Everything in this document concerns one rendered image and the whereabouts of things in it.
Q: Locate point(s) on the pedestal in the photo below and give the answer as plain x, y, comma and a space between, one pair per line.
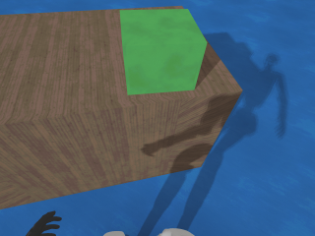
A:
67, 122

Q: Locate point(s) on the robot left hand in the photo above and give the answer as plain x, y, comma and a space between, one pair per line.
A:
41, 225

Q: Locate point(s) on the carton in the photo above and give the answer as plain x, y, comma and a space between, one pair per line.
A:
163, 50

